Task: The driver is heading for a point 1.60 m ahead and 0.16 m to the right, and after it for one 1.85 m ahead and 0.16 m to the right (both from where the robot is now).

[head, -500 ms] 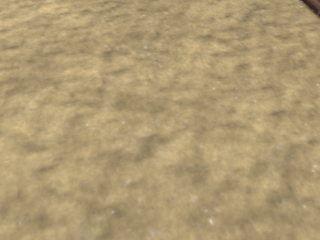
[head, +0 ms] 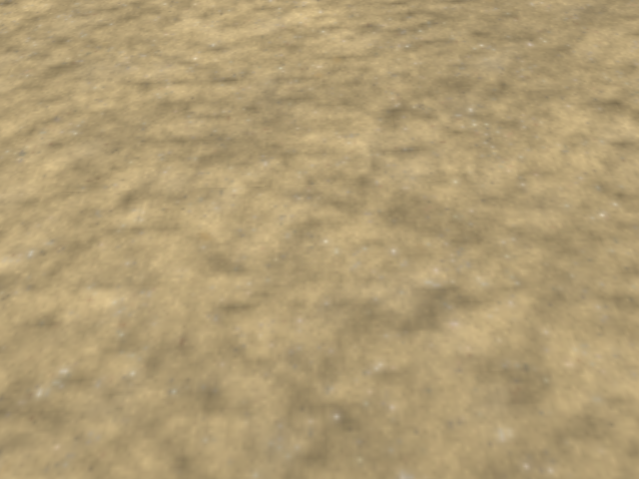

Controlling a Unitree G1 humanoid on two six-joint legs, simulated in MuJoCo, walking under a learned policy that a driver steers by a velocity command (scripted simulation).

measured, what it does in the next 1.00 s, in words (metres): steps on the spot: left foot, then right foot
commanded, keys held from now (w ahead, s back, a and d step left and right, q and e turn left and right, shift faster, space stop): q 0.12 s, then no key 0.88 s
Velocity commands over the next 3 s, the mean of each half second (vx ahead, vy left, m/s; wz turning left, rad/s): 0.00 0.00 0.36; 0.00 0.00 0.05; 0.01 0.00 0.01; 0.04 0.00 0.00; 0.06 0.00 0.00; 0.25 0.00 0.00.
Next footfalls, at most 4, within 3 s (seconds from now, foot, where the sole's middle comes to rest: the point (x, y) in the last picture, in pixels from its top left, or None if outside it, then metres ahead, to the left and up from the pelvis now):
0.30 left None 0.02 0.15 -0.77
0.64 right None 0.05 -0.09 -0.77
2.96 right None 0.36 0.00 -0.77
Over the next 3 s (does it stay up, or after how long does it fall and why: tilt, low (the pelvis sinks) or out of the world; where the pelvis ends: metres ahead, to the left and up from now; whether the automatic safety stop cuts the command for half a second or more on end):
stays up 0.19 0.06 -0.02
